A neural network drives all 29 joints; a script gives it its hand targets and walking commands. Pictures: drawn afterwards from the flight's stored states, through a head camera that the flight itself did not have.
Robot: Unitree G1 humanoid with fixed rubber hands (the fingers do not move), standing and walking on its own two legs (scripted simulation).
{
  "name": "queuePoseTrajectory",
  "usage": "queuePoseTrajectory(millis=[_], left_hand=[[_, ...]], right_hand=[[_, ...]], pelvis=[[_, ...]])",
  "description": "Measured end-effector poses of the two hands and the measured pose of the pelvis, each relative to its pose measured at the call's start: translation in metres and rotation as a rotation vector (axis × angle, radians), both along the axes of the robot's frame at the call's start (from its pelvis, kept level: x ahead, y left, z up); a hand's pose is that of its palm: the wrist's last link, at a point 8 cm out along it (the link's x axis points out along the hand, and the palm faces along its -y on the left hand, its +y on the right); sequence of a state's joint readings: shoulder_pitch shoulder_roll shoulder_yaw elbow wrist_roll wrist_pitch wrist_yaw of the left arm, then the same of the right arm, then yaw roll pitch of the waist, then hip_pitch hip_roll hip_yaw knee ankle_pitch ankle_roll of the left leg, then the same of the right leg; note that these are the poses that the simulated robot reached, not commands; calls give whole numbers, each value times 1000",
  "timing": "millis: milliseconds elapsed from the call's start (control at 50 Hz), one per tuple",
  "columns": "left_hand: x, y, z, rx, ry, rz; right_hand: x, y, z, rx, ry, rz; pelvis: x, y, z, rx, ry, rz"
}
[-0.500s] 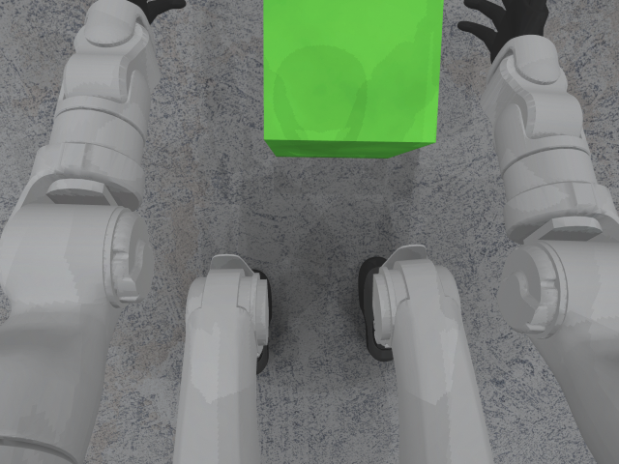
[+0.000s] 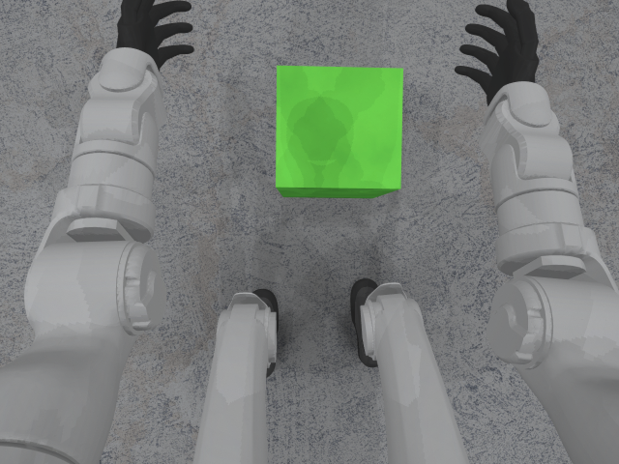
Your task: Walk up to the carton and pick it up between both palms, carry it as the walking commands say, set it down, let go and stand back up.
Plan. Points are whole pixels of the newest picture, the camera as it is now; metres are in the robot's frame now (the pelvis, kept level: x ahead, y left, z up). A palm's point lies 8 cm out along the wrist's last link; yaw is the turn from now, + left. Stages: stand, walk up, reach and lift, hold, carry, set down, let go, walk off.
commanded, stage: set down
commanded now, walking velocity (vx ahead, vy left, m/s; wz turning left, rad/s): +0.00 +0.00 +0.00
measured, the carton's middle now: (333, 143) +0.53 -0.06 -0.45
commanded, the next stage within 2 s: let go in 0.38 s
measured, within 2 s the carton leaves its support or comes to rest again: neither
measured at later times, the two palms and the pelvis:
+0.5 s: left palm (97, 19) +0.54 +0.17 -0.01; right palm (566, 62) +0.49 -0.21 -0.01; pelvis +0.03 +0.00 +0.10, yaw +0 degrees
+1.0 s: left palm out of the picture +0.37 +0.20 +0.09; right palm out of the picture +0.33 -0.24 +0.10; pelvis +0.07 -0.01 +0.18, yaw +0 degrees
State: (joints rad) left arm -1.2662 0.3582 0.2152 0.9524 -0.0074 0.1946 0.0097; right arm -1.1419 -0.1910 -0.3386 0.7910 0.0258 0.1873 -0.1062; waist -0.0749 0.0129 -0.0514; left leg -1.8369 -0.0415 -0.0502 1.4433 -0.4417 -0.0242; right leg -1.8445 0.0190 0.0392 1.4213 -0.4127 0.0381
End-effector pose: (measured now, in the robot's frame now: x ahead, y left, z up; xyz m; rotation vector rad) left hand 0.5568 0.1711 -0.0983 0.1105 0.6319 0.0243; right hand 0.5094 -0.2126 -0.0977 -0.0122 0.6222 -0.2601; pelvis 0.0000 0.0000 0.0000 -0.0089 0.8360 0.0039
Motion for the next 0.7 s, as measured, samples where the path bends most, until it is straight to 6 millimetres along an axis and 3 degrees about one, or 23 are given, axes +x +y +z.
queuePoseTrajectory(millis=[280,380,480,600,700], left_hand=[[-4,0,81,-8,2,-24],[-4,-3,92,-7,18,-34],[-10,-3,89,21,37,-21],[-43,3,86,88,64,15],[-89,7,105,105,78,25]], right_hand=[[-6,1,79,8,0,1],[-7,1,90,4,17,1],[-13,1,87,-20,51,29],[-35,-4,89,-70,92,117],[-73,-12,111,-77,127,176]], pelvis=[[18,-1,75,8,-37,-1],[22,-1,90,7,-46,2],[26,-2,98,3,-52,5],[36,-4,110,8,-74,3],[48,-7,126,13,-136,4]])
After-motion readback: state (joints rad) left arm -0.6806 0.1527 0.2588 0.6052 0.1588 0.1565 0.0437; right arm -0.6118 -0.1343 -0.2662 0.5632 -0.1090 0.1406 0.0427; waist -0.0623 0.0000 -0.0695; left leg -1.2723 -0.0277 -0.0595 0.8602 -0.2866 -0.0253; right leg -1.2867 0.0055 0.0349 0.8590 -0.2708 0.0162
